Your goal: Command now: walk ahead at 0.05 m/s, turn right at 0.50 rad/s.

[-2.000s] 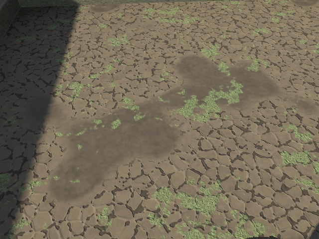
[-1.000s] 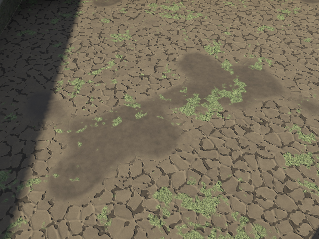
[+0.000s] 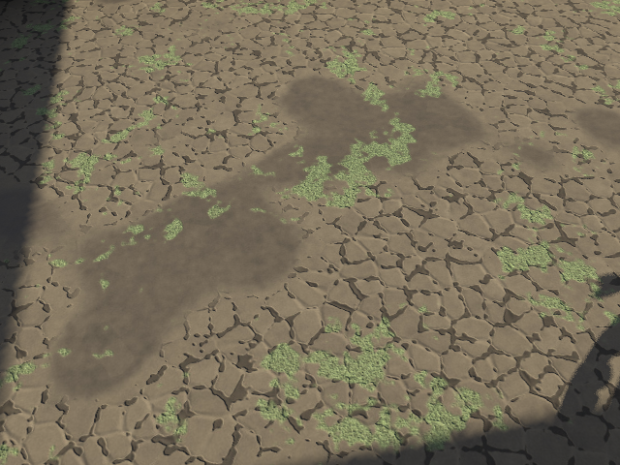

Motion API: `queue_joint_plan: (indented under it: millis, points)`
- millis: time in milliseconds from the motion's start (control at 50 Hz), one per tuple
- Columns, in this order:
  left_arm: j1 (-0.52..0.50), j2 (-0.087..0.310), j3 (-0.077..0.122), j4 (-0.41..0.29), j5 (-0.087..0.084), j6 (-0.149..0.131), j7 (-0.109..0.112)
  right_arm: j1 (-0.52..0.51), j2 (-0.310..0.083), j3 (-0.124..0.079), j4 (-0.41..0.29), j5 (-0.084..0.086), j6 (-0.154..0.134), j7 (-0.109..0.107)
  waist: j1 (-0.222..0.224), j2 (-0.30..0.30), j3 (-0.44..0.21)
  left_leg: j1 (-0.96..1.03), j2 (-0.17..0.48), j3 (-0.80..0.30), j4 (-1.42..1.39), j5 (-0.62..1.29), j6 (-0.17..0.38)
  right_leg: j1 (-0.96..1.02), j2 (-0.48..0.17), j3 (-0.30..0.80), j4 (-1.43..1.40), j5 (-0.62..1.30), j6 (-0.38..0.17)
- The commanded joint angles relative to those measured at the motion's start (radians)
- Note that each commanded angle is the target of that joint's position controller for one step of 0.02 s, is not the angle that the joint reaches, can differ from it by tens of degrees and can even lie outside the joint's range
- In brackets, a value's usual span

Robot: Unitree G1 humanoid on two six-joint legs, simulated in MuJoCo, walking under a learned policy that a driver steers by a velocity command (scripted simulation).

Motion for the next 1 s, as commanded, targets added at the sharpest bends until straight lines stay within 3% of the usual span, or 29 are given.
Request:
queue_joint_plan:
  millis: [20, 40, 60, 100, 140, 180, 200, 220, 240, 260, 280, 320, 380, 440, 520, 580, 600, 620, 640, 680, 720, 740, 760, 780, 820, 840, 860, 940, 1000]
  points:
    - [0.076, 0.184, 0.038, -0.129, 0.017, -0.002, 0.010, -0.124, -0.089, -0.030, -0.117, -0.014, -0.015, -0.021, 0.050, -0.168, -0.067, -0.180, -0.050, -0.058, 0.326, 0.027, 0.043, 0.031, -0.288, 0.545, -0.249, 0.349, -0.278]
    - [0.048, 0.176, 0.062, -0.089, 0.003, -0.028, 0.006, -0.159, -0.070, -0.023, -0.130, 0.016, -0.007, -0.009, 0.056, -0.208, -0.062, -0.355, -0.067, -0.105, 0.290, -0.238, -0.034, 0.136, -0.272, 0.475, -0.262, 0.509, -0.262]
    - [0.044, 0.167, 0.065, -0.099, 0.005, -0.039, 0.010, -0.130, -0.071, -0.017, -0.126, 0.012, -0.013, -0.004, 0.045, -0.173, -0.099, -0.358, -0.050, -0.145, 0.301, -0.232, -0.064, 0.173, -0.262, 0.462, -0.252, 0.534, -0.262]
    - [-0.044, 0.122, 0.055, -0.108, 0.007, -0.031, 0.014, -0.115, -0.074, -0.013, -0.127, 0.018, -0.030, -0.006, 0.001, -0.121, -0.112, -0.295, -0.025, -0.149, 0.166, -0.103, -0.095, 0.130, -0.203, 0.399, -0.247, 0.480, -0.189]
    - [-0.125, 0.121, 0.051, -0.116, -0.005, -0.018, 0.017, -0.088, -0.046, -0.004, -0.124, 0.006, -0.037, 0.013, -0.022, -0.115, -0.136, -0.100, -0.050, -0.098, 0.098, -0.006, -0.073, 0.003, -0.162, 0.362, -0.274, 0.327, -0.127]
    - [-0.171, 0.106, 0.044, -0.117, -0.017, -0.007, 0.014, -0.007, 0.008, 0.009, -0.104, -0.005, -0.040, 0.015, -0.066, -0.067, -0.133, 0.152, -0.044, -0.058, -0.058, 0.120, -0.048, -0.185, -0.106, 0.315, -0.254, 0.115, -0.065]
    - [-0.157, 0.084, 0.039, -0.116, -0.024, -0.008, 0.014, 0.051, 0.008, 0.009, -0.095, -0.010, -0.042, 0.010, -0.076, -0.008, -0.144, 0.301, 0.042, -0.132, -0.106, 0.120, -0.018, -0.298, -0.078, 0.290, -0.195, -0.044, -0.037]
    - [-0.166, 0.034, 0.027, -0.141, -0.044, -0.009, 0.015, 0.074, -0.059, -0.007, -0.104, -0.016, -0.042, 0.006, -0.082, 0.169, -0.150, 0.346, 0.230, -0.348, -0.187, 0.096, 0.033, -0.404, 0.010, 0.173, -0.003, -0.181, -0.004]
    - [-0.201, 0.089, 0.039, -0.153, -0.013, -0.011, 0.017, 0.110, -0.141, -0.031, -0.101, -0.010, -0.047, 0.006, -0.108, 0.186, -0.072, 0.165, 0.349, -0.489, -0.286, 0.179, 0.079, -0.400, 0.025, 0.118, 0.110, -0.180, 0.027]
    - [-0.193, 0.126, 0.060, -0.137, -0.016, -0.022, 0.017, 0.107, -0.151, -0.040, -0.090, 0.008, -0.059, 0.008, -0.075, 0.138, -0.061, 0.141, 0.361, -0.548, -0.297, 0.153, 0.099, -0.382, -0.010, 0.104, 0.188, -0.137, 0.041]
    - [-0.174, 0.122, 0.061, -0.120, -0.016, -0.026, 0.014, 0.066, -0.117, -0.029, -0.102, 0.015, -0.071, 0.014, -0.043, 0.091, -0.041, 0.091, 0.350, -0.508, -0.304, 0.142, 0.111, -0.374, -0.030, 0.096, 0.242, -0.096, 0.055]
    - [-0.152, 0.106, 0.060, -0.099, -0.018, -0.020, 0.013, 0.003, -0.087, -0.017, -0.117, 0.027, -0.102, 0.023, -0.006, 0.116, -0.041, 0.035, 0.298, -0.397, -0.318, 0.196, 0.106, -0.326, -0.055, 0.062, 0.299, -0.036, 0.075]
    - [-0.153, 0.088, 0.059, -0.080, -0.009, -0.005, 0.019, 0.013, -0.081, -0.014, -0.107, 0.028, -0.116, 0.029, 0.003, 0.098, -0.061, -0.001, 0.282, -0.262, -0.284, 0.428, 0.114, -0.285, -0.063, 0.042, 0.348, 0.032, 0.099]
    - [-0.205, 0.053, 0.040, -0.087, -0.011, 0.007, 0.025, 0.049, -0.076, -0.019, -0.093, 0.026, -0.117, 0.041, -0.017, 0.097, -0.070, -0.006, 0.261, -0.164, -0.254, 0.448, 0.105, -0.232, -0.090, -0.011, 0.213, 0.052, 0.104]
    - [-0.229, 0.030, 0.014, -0.098, 0.000, 0.008, 0.015, 0.092, -0.094, -0.036, -0.083, 0.018, -0.093, 0.046, -0.054, 0.143, -0.091, -0.018, 0.255, -0.149, -0.230, 0.163, 0.122, -0.089, -0.072, -0.107, -0.001, -0.011, 0.088]
    - [-0.125, 0.015, 0.001, -0.063, 0.031, -0.001, 0.009, 0.049, -0.080, -0.037, -0.104, 0.031, -0.074, 0.043, -0.012, 0.094, -0.089, -0.123, 0.192, -0.114, -0.130, -0.037, 0.060, 0.136, -0.061, -0.119, -0.126, 0.083, 0.042]
    - [-0.152, 0.077, 0.019, -0.065, 0.008, -0.015, -0.003, 0.060, -0.045, -0.028, -0.127, 0.030, -0.080, 0.056, -0.032, -0.024, -0.098, -0.180, 0.110, -0.023, -0.047, -0.107, 0.006, 0.108, -0.090, -0.027, -0.120, 0.035, 0.010]
    - [-0.157, 0.119, 0.030, -0.076, -0.027, -0.020, -0.012, 0.027, -0.014, -0.016, -0.146, 0.023, -0.086, 0.065, -0.013, -0.179, -0.084, -0.184, 0.038, 0.084, 0.097, -0.084, -0.049, 0.024, -0.151, 0.116, -0.243, -0.124, -0.031]
    - [-0.166, 0.132, 0.031, -0.088, -0.038, -0.021, -0.013, 0.024, -0.025, -0.021, -0.151, 0.023, -0.087, 0.070, -0.012, -0.260, -0.047, -0.244, 0.013, 0.070, 0.164, -0.043, -0.065, 0.013, -0.212, 0.238, -0.335, -0.211, -0.086]
    - [-0.170, 0.120, 0.029, -0.095, -0.024, -0.025, 0.002, 0.035, -0.047, -0.032, -0.135, 0.026, -0.096, 0.074, -0.013, -0.219, -0.039, -0.256, 0.013, 0.016, 0.149, -0.036, -0.065, 0.021, -0.240, 0.289, -0.349, -0.129, -0.120]
    - [-0.208, 0.095, 0.025, -0.094, -0.020, -0.034, 0.016, 0.128, -0.010, -0.024, -0.093, 0.019, -0.114, 0.071, -0.058, -0.171, -0.112, -0.097, 0.017, 0.007, 0.040, 0.018, -0.038, 0.009, -0.199, 0.216, -0.277, -0.014, -0.095]
    - [-0.216, 0.071, 0.019, -0.095, -0.025, -0.042, 0.011, 0.165, -0.007, -0.026, -0.071, 0.010, -0.114, 0.068, -0.067, -0.139, -0.137, -0.004, 0.023, 0.007, 0.023, 0.047, -0.021, -0.028, -0.179, 0.190, -0.247, -0.047, -0.080]
    - [-0.244, 0.041, 0.011, -0.104, -0.027, -0.047, 0.004, 0.168, -0.019, -0.031, -0.066, 0.008, -0.112, 0.064, -0.079, -0.083, -0.130, 0.037, 0.045, -0.020, 0.014, 0.051, -0.001, -0.066, -0.147, 0.139, -0.217, -0.086, -0.058]
    - [-0.242, 0.010, 0.000, -0.115, -0.033, -0.052, -0.006, 0.129, -0.044, -0.040, -0.066, 0.008, -0.107, 0.061, -0.062, 0.027, -0.086, 0.045, 0.069, -0.065, -0.010, 0.042, 0.022, -0.115, -0.106, 0.081, -0.174, -0.075, -0.034]
    - [-0.214, 0.010, -0.004, -0.114, -0.027, -0.062, -0.016, 0.092, -0.067, -0.046, -0.079, 0.020, -0.093, 0.057, -0.043, 0.139, -0.040, 0.043, 0.143, -0.187, -0.089, 0.052, 0.061, -0.149, -0.048, -0.015, -0.053, 0.032, -0.008]
    - [-0.195, 0.020, -0.002, -0.111, -0.017, -0.067, -0.018, 0.090, -0.075, -0.048, -0.080, 0.027, -0.086, 0.056, -0.037, 0.142, -0.030, 0.033, 0.172, -0.229, -0.107, 0.072, 0.077, -0.143, -0.044, -0.041, -0.029, 0.062, -0.004]
    - [-0.174, 0.017, -0.005, -0.107, -0.008, -0.063, -0.006, 0.054, -0.055, -0.038, -0.091, 0.034, -0.082, 0.043, -0.021, 0.132, -0.037, 0.037, 0.173, -0.220, -0.100, 0.144, 0.077, -0.106, -0.054, -0.031, -0.057, 0.108, 0.000]
    - [-0.188, 0.018, -0.013, -0.111, -0.031, -0.061, 0.013, 0.058, -0.021, -0.030, -0.094, 0.024, -0.084, 0.024, -0.039, -0.029, -0.076, 0.034, 0.055, -0.050, 0.026, 0.171, -0.002, 0.017, -0.088, 0.060, -0.124, 0.320, -0.045]
    - [-0.179, 0.027, -0.013, -0.109, -0.037, -0.052, 0.020, 0.081, -0.014, -0.028, -0.083, 0.023, -0.081, 0.021, -0.039, -0.073, -0.086, 0.018, 0.038, -0.031, 0.048, 0.168, -0.018, 0.071, -0.116, 0.096, -0.131, 0.459, -0.071]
